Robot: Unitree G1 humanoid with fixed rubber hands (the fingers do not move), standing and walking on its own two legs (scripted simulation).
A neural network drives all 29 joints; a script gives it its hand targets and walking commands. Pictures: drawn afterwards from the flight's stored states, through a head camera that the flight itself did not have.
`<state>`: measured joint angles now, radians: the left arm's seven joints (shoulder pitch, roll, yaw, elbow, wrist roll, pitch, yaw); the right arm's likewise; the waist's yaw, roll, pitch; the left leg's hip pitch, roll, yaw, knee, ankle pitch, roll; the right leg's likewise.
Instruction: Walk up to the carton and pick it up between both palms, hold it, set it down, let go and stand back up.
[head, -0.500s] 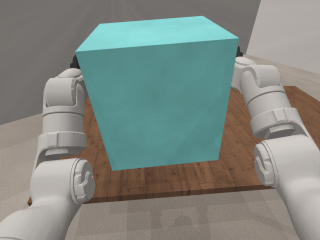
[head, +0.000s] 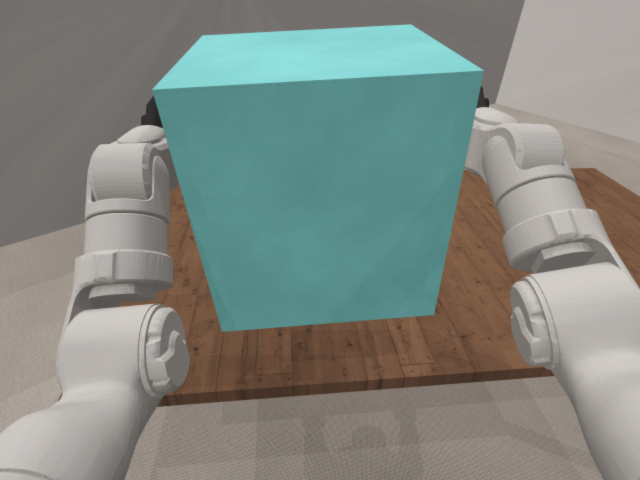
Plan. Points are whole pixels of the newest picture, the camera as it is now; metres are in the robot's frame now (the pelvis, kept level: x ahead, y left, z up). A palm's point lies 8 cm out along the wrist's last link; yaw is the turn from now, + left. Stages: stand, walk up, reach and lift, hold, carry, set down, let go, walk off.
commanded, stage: hold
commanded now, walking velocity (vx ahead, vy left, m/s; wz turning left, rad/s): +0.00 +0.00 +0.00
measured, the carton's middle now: (318, 175) +0.38 +0.00 +0.27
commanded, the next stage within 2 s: none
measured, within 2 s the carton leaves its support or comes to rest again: neither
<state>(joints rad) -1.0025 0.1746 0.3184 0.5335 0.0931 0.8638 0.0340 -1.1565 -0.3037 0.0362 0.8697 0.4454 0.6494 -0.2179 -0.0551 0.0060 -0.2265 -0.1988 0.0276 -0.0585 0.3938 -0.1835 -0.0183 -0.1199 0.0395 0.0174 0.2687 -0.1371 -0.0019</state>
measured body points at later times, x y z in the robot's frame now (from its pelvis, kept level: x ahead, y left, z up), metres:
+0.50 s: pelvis +0.00 +0.00 +0.00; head -0.08 +0.02 +0.44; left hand +0.39 +0.18 +0.29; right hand +0.39 -0.17 +0.32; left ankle +0.02 +0.13 -0.75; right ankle +0.00 -0.12 -0.75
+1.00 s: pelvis +0.00 +0.00 +0.00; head -0.09 +0.01 +0.44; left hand +0.39 +0.18 +0.30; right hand +0.39 -0.17 +0.33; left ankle +0.02 +0.13 -0.75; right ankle +0.00 -0.12 -0.75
